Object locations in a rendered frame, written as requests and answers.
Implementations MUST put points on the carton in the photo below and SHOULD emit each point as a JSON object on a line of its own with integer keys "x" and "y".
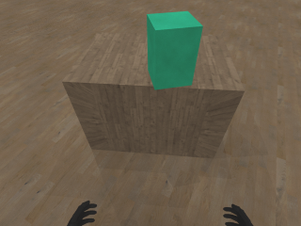
{"x": 173, "y": 40}

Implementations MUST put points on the pedestal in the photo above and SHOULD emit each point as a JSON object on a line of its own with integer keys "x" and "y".
{"x": 113, "y": 97}

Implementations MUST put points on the robot left hand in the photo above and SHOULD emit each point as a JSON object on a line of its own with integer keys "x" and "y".
{"x": 77, "y": 217}

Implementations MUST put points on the robot right hand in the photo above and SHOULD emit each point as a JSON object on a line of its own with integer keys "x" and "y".
{"x": 240, "y": 217}

